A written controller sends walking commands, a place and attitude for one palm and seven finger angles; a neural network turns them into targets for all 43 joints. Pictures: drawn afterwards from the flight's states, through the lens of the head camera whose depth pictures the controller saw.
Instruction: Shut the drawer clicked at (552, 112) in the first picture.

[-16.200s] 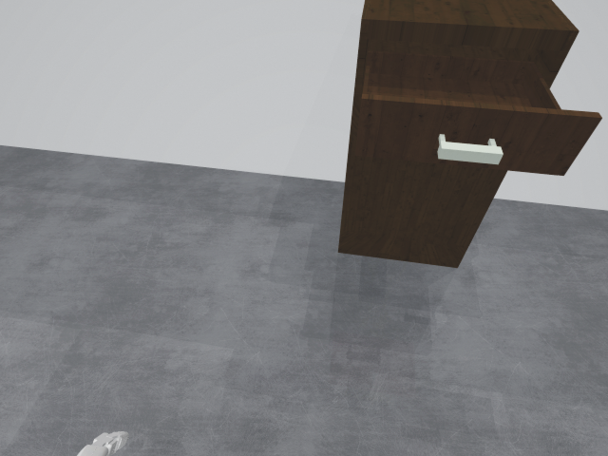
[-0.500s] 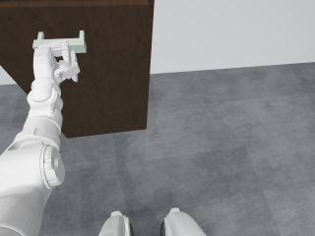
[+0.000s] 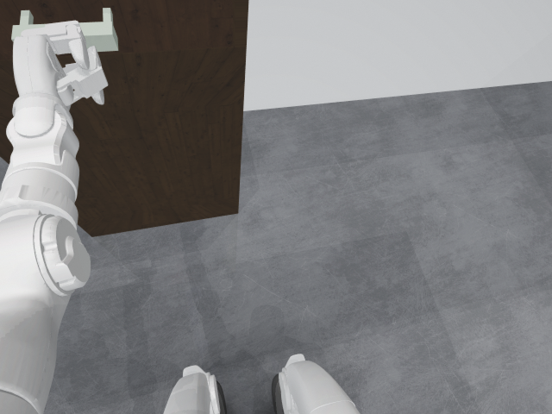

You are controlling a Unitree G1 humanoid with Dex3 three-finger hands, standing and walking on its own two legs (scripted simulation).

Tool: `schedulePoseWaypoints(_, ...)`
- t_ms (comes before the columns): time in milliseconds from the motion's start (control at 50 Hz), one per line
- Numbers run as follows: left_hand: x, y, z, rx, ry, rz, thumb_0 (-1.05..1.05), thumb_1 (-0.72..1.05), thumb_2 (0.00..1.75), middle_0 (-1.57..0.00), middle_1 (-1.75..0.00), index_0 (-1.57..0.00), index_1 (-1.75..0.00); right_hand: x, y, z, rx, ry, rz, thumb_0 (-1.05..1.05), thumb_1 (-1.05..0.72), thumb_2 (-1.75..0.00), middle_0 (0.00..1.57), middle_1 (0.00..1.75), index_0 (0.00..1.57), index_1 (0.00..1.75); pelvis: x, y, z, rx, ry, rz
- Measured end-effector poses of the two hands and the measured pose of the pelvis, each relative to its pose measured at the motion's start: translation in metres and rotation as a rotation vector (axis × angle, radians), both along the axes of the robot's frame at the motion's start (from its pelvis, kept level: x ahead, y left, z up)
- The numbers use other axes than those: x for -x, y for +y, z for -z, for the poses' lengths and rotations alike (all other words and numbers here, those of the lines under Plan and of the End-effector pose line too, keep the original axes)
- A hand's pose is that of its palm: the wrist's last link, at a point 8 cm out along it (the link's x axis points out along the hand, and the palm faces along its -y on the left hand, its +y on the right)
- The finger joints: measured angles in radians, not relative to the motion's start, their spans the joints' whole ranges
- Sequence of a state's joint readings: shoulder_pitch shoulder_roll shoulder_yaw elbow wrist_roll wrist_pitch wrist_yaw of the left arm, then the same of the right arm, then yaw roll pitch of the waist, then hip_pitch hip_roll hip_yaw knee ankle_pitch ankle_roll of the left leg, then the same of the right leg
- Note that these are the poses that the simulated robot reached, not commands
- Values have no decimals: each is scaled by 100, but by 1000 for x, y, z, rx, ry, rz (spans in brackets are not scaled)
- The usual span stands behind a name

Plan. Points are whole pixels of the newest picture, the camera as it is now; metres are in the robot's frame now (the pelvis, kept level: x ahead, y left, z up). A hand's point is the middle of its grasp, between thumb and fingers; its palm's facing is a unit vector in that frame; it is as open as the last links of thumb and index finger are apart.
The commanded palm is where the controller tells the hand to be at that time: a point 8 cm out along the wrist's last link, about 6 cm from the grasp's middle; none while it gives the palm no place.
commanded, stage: push the drawer shut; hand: left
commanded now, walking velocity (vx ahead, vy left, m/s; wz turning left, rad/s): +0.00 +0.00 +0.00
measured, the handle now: (68, 27) +0.64 +0.19 +0.10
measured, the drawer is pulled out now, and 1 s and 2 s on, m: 0.00 0.00 0.00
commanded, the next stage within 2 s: pull the fist back off the drawer in 0.32 s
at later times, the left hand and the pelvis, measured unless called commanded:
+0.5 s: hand (86, 65) +0.58 +0.16 +0.09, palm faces +0.05 -1.00 -0.04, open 3.4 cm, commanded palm +0.60 +0.19 +0.10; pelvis -0.02 +0.00 -0.01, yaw +0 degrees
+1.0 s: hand (95, 69) +0.57 +0.15 +0.09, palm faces +0.07 -1.00 -0.01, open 3.3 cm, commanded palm +0.53 +0.19 +0.10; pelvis -0.01 +0.01 +0.00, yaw -1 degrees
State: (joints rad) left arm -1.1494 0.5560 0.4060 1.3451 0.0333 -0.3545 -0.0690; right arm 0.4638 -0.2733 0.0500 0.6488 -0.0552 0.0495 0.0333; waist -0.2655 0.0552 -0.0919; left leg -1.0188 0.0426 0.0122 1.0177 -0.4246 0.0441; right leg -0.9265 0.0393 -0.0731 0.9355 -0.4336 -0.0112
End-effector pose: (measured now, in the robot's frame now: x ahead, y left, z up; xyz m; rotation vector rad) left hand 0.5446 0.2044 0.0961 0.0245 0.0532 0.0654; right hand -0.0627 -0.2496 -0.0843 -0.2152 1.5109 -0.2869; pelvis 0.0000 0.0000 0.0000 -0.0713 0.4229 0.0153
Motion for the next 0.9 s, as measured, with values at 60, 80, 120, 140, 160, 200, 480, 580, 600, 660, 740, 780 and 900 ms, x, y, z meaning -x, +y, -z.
schedulePoseWaypoints(60, -5, 1, 0, 0, 2, 3, 6, 71, 88, -140, -160, -140, -160, 4, 2, -1, 1, 15, 4, 1, -91, -90, 20, 30, 20, 30, 0, 1, 1, 3, 7, -1)
schedulePoseWaypoints(80, -5, 2, 0, -1, 3, 7, 6, 70, 89, -140, -160, -140, -160, 5, 2, -1, 1, 20, 3, 1, -91, -90, 20, 30, 20, 30, 0, 1, 1, 4, 9, -2)
schedulePoseWaypoints(120, -6, 4, 0, -3, 6, 9, 5, 68, 89, -140, -160, -140, -160, 8, 3, -1, 0, 30, 0, 0, -91, -90, 20, 30, 20, 30, 1, 1, 2, 6, 12, -6)
schedulePoseWaypoints(140, -6, 5, 0, -4, 7, 9, 5, 66, 89, -140, -160, -140, -160, 9, 4, -1, 0, 33, -1, 0, -91, -90, 20, 30, 20, 30, 1, 1, 3, 7, 14, -7)
schedulePoseWaypoints(160, -6, 6, 0, -5, 9, 9, 5, 65, 89, -140, -160, -140, -160, 10, 4, -1, 2, 36, -2, 0, -91, -90, 20, 30, 20, 30, 2, 1, 3, 9, 15, -8)
schedulePoseWaypoints(200, -7, 7, 0, -7, 12, 7, 5, 63, 89, -140, -160, -140, -160, 12, 4, -1, 6, 39, -3, 0, -91, -90, 20, 30, 20, 30, 4, 1, 4, 12, 18, -12)
schedulePoseWaypoints(480, -10, 11, -1, -14, 9, 17, 7, 58, 89, -140, -160, -141, -160, 32, 5, -2, 49, 31, -13, 0, -91, -90, 20, 30, 20, 30, 21, 3, 13, 30, 42, -18)
schedulePoseWaypoints(580, -9, 11, -2, -12, 8, 15, 8, 59, 89, -140, -160, -141, -160, 40, 10, -2, 43, 37, -12, 0, -91, -90, 20, 30, 20, 30, 25, 5, 15, 32, 45, -17)
schedulePoseWaypoints(600, -9, 10, -2, -12, 9, 14, 8, 59, 89, -140, -160, -141, -160, 42, 11, -2, 40, 40, -11, 0, -91, -90, 20, 30, 20, 30, 26, 6, 15, 32, 45, -17)
schedulePoseWaypoints(660, -9, 10, -2, -8, 10, 13, 8, 60, 89, -140, -160, -140, -160, 46, 14, -1, 30, 45, -11, 0, -91, -90, 20, 30, 20, 30, 27, 7, 16, 32, 45, -17)
schedulePoseWaypoints(740, -8, 8, -2, -4, 9, 12, 8, 62, 89, -140, -160, -140, -160, 47, 17, 0, 17, 47, -7, 0, -91, -90, 20, 30, 20, 30, 27, 8, 16, 31, 44, -14)
schedulePoseWaypoints(780, -7, 7, -1, 0, 7, 11, 8, 64, 88, -140, -160, -140, -160, 47, 19, 1, 10, 46, -6, 0, -91, -90, 20, 30, 20, 30, 27, 9, 15, 29, 42, -12)
schedulePoseWaypoints(900, -4, 2, 0, 13, 0, 5, 7, 70, 87, -140, -160, -140, -160, 37, 20, 1, -9, 30, 1, 1, -91, -90, 20, 30, 20, 30, 21, 10, 11, 21, 31, -1)
